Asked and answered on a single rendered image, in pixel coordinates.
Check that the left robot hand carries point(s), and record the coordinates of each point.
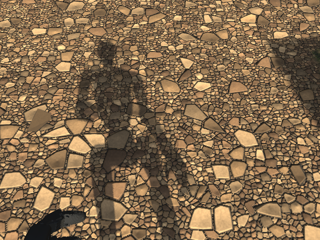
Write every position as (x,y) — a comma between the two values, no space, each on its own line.
(53,222)

